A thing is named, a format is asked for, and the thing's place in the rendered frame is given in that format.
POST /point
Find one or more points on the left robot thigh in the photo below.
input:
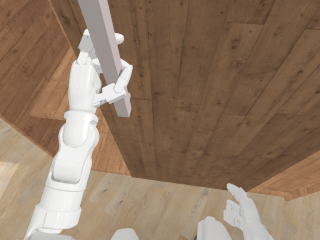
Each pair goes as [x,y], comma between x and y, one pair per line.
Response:
[125,234]

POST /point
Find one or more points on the robot left forearm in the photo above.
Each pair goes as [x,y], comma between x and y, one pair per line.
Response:
[59,207]

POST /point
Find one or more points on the wardrobe door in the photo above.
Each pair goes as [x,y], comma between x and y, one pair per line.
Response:
[222,91]
[301,174]

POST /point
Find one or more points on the robot right forearm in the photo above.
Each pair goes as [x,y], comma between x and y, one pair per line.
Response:
[256,231]

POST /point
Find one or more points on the handle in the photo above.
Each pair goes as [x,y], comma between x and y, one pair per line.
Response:
[97,16]

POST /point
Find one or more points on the robot right shin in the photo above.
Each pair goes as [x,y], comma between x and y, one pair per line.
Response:
[209,217]

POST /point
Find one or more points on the robot left hand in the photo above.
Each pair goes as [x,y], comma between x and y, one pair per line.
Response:
[85,79]

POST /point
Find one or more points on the robot right hand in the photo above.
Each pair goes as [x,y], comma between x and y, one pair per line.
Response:
[245,212]

